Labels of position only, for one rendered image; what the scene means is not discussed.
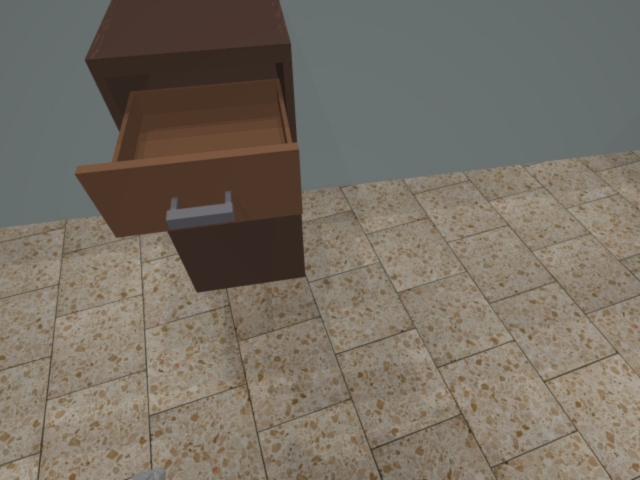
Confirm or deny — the handle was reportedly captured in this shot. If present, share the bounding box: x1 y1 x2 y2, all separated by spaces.
166 191 235 229

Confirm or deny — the drawer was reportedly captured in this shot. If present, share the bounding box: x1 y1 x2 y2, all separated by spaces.
75 78 303 238

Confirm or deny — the cabinet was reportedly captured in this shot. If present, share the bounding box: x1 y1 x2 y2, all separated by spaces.
85 0 305 293

